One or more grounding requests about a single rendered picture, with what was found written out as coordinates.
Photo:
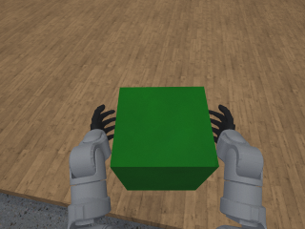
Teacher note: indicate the robot left hand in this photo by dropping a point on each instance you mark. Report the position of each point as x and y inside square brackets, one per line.
[97, 123]

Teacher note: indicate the robot right forearm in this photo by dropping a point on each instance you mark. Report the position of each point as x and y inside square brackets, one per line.
[243, 175]

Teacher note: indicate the robot left forearm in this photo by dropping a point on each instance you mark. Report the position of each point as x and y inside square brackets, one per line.
[89, 197]

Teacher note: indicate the robot right hand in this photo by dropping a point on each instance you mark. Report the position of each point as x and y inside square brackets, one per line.
[227, 121]

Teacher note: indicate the carton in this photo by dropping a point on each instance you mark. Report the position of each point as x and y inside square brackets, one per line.
[163, 139]

